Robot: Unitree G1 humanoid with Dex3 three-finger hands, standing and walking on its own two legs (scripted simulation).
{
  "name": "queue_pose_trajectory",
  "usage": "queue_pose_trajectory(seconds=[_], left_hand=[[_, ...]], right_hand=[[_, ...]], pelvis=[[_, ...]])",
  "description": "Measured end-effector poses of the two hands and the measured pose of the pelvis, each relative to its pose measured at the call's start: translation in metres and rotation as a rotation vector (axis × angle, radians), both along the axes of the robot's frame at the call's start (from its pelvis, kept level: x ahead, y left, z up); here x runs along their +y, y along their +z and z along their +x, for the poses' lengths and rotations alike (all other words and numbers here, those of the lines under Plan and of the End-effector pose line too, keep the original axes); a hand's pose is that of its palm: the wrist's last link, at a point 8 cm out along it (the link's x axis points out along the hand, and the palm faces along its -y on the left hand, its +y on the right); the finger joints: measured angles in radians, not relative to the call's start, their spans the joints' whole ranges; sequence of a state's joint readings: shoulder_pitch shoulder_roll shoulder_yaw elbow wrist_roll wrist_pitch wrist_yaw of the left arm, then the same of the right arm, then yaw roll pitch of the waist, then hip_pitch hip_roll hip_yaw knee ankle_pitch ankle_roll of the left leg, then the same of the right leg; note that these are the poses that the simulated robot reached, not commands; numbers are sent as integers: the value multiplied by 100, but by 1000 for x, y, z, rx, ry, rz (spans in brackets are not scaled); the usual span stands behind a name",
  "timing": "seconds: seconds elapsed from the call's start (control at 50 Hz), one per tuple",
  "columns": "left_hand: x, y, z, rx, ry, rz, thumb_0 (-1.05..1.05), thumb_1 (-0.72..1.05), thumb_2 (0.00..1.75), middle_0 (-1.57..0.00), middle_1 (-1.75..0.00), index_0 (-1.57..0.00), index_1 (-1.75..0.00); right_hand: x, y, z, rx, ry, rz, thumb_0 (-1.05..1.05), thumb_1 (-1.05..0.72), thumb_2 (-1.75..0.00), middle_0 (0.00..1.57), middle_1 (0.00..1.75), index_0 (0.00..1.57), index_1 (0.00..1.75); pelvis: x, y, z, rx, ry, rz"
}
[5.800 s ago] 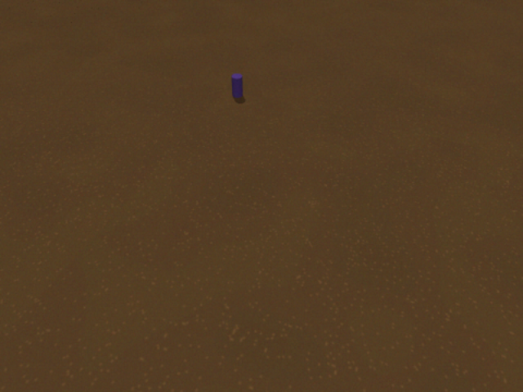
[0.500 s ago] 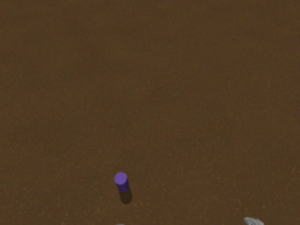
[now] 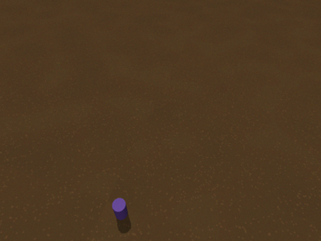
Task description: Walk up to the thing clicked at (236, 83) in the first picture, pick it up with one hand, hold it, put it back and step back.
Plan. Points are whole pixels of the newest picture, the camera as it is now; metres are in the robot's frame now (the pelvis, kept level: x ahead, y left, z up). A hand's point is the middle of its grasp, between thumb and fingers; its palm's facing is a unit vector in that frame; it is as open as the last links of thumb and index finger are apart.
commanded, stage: walk up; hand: left
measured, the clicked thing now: (120, 209) +0.45 +0.19 -0.71
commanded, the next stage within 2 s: stand in 1.14 s
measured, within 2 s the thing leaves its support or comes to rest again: neither
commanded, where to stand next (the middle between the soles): +0.10 -0.02 m, yaw +1 degrees
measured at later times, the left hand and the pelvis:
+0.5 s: hand out of the picture +0.09 +0.26 -0.16, palm faces +0.01 -0.95 -0.32, open 7.4 cm; pelvis +0.02 +0.01 +0.00, yaw +1 degrees
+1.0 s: hand out of the picture +0.11 +0.25 -0.16, palm faces -0.01 -0.95 -0.32, open 7.4 cm; pelvis +0.03 +0.01 +0.01, yaw +0 degrees
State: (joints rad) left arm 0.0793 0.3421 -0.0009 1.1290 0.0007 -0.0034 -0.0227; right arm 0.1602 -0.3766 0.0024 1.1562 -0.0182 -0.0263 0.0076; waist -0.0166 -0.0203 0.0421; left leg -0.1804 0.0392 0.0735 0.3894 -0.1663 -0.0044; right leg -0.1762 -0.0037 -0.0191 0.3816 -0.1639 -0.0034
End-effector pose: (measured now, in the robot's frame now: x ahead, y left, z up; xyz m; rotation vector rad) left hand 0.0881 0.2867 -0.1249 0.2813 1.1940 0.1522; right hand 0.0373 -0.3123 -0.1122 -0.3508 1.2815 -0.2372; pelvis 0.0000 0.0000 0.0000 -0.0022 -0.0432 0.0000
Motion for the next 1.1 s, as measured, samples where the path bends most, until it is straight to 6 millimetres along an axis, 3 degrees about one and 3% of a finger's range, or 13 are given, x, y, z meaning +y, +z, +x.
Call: queue_pose_trajectory(seconds=[0.3,0.44,1.1], left_hand=[[12,6,-3,40,50,25,0,91,89,-20,-30,-20,-30],[14,7,-4,47,59,29,0,91,89,-20,-30,-20,-30],[14,7,17,37,36,28,0,91,89,-20,-30,-20,-30]], right_hand=[[23,-3,58,-79,41,49,0,-91,-90,21,30,21,30],[28,-2,75,-98,53,59,0,-91,-90,21,30,21,30],[27,-2,65,-54,17,49,0,-91,-90,21,30,21,30]], pelvis=[[5,3,15,2,8,0],[6,4,19,5,10,0],[8,5,30,7,5,2]])
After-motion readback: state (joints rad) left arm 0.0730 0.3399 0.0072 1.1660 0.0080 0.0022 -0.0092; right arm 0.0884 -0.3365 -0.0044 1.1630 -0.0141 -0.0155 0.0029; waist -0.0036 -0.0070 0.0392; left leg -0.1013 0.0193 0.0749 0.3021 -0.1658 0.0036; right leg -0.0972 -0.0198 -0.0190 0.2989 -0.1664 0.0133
